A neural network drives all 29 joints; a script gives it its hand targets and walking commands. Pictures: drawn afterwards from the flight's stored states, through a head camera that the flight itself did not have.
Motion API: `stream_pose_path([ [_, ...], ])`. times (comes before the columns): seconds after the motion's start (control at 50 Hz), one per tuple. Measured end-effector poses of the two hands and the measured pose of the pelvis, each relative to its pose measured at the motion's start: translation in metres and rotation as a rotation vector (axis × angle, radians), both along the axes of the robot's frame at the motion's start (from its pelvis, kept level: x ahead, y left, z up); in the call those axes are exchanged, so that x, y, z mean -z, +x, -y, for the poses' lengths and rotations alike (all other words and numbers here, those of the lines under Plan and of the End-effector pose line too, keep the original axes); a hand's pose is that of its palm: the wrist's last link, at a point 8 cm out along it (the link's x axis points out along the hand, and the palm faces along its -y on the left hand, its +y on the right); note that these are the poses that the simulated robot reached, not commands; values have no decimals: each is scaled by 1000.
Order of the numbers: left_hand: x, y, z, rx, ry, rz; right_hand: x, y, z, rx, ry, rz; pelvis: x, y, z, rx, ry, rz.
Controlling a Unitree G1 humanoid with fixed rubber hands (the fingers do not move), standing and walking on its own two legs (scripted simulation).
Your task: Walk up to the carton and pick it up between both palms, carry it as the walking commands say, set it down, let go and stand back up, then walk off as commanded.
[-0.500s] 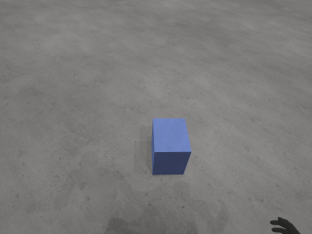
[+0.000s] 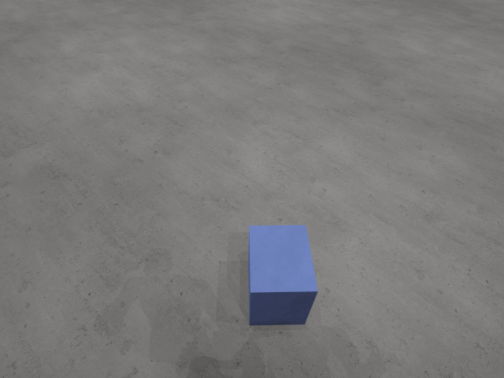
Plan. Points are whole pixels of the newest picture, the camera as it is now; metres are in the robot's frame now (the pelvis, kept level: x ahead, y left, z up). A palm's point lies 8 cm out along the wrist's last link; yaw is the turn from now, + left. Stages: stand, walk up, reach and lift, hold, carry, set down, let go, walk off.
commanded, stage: walk up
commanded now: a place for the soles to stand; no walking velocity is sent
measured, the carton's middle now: (277, 275) +0.62 -0.05 -0.61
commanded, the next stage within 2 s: none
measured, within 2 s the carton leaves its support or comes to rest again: neither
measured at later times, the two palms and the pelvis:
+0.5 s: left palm (92, 321) +0.23 +0.31 -0.09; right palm out of the picture +0.18 -0.34 -0.10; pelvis +0.10 -0.01 -0.01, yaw -1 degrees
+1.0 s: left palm (99, 306) +0.25 +0.30 -0.07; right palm out of the picture +0.16 -0.41 -0.06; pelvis +0.11 -0.04 +0.01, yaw +0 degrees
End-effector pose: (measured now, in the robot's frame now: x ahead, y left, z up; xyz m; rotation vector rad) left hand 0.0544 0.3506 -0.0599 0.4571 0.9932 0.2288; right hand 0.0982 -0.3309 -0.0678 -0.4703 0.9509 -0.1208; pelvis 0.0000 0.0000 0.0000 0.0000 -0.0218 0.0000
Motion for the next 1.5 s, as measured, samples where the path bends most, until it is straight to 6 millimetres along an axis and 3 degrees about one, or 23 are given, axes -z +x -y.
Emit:
stream_pose_path([
  [0.06, 17, 20, 0, -6, -21, -31, -5, 17, 2, 23, -43, 41, 6, 19, -7, 12, 5, 2],
  [0.18, 24, 82, 23, 54, -76, -30, -20, 18, 16, 109, -81, 4, -3, 52, -2, 20, 2, 4],
  [0.28, 27, 124, 38, 82, -56, 1, -4, 26, 31, 130, -81, -54, 6, 73, 10, 11, -3, 4],
  [0.42, 29, 158, 41, 56, -37, 28, 28, 60, 13, 131, -18, -74, 14, 91, 14, 21, 3, 6],
  [0.56, 23, 184, 47, 38, -51, 54, 29, 96, 5, 118, 14, -53, 7, 102, 15, 13, 3, 6],
  [0.68, 20, 190, 47, 24, -57, 45, 20, 113, 9, 123, 6, -41, 1, 104, 13, 11, 7, 8],
  [0.86, 20, 181, 43, -3, -75, -20, 9, 112, 15, 142, -18, -65, -9, 107, 15, 6, 9, 7],
  [0.94, 14, 190, 43, -6, -69, -7, -2, 85, 48, 174, -115, -93, -8, 109, 27, -6, 5, 1],
  [1.02, 14, 199, 56, 0, -73, -3, -13, 57, 91, 192, -191, -156, -5, 113, 48, -8, 5, 4],
  [1.1, 27, 199, 80, -2, -52, -15, -4, 51, 128, 185, -216, -202, 8, 117, 75, -14, -2, 5],
  [1.16, 33, 185, 98, -28, -62, -28, 6, 61, 133, 177, -195, -207, 9, 117, 87, -37, -3, 15],
  [1.28, 36, 157, 114, -101, -81, -55, 19, 88, 112, 105, -106, -216, 4, 124, 95, -69, -1, 21],
  [1.36, 40, 151, 115, -134, -86, -65, 24, 106, 99, 77, -71, -195, 4, 130, 97, -80, 1, 25],
  [1.5, 29, 157, 128, -143, -87, -61, 19, 171, 80, 33, 17, -101, -8, 142, 104, -103, 0, 23],
])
